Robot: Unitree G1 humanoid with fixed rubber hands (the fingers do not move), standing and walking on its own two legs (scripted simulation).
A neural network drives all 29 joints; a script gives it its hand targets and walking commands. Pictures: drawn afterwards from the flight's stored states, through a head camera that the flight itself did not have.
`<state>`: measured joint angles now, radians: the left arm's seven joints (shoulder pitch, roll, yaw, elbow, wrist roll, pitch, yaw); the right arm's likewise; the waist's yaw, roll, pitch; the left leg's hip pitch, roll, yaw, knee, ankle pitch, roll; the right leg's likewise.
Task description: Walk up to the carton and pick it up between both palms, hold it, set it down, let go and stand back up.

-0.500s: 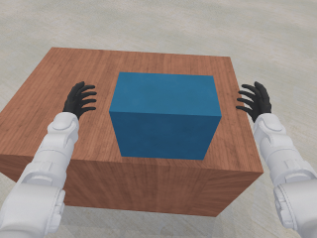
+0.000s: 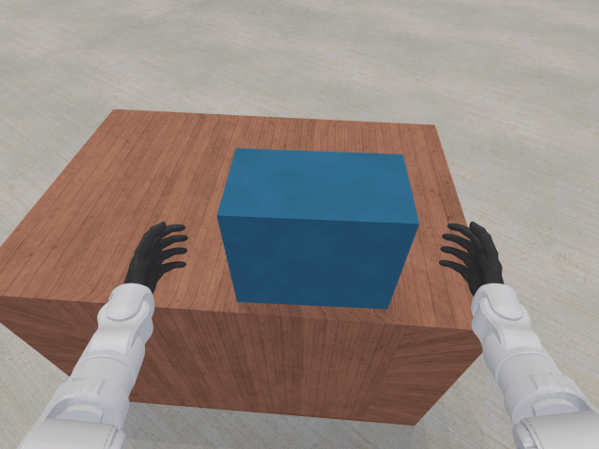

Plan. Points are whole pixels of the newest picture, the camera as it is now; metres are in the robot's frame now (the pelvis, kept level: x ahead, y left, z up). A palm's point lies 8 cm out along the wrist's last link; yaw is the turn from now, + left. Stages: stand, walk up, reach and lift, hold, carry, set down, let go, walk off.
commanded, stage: set down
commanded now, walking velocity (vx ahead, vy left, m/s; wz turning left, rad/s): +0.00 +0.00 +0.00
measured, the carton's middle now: (315, 232) +0.48 -0.05 -0.01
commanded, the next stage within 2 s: let go in 1.46 s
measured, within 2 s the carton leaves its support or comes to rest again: neither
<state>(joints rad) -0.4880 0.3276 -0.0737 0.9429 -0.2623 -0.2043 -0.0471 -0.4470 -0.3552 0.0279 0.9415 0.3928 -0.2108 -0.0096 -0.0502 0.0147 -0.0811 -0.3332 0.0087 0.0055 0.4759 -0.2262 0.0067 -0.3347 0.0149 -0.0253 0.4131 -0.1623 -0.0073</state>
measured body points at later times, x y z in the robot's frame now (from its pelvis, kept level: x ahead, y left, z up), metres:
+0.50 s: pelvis +0.02 +0.00 +0.00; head +0.03 +0.00 +0.45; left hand +0.30 +0.22 -0.02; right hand +0.27 -0.27 -0.02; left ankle +0.01 +0.11 -0.74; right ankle +0.03 -0.12 -0.74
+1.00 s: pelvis +0.03 +0.00 +0.00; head +0.00 +0.00 +0.45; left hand +0.26 +0.23 -0.04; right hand +0.24 -0.25 -0.04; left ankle +0.01 +0.11 -0.74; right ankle +0.03 -0.12 -0.74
